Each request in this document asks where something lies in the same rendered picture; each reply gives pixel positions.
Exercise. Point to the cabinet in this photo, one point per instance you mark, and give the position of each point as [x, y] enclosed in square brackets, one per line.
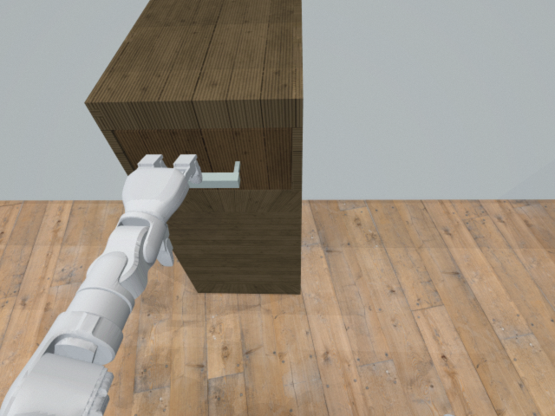
[192, 64]

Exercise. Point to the robot left hand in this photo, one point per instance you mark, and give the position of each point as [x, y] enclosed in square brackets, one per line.
[157, 190]

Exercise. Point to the robot left forearm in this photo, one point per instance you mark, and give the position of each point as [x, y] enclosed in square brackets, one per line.
[91, 328]

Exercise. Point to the left robot upper arm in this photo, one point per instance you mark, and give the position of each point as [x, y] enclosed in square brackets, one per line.
[62, 386]

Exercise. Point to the drawer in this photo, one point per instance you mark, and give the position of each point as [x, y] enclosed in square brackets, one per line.
[265, 153]

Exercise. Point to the handle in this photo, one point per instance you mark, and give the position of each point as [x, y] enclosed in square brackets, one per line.
[219, 179]

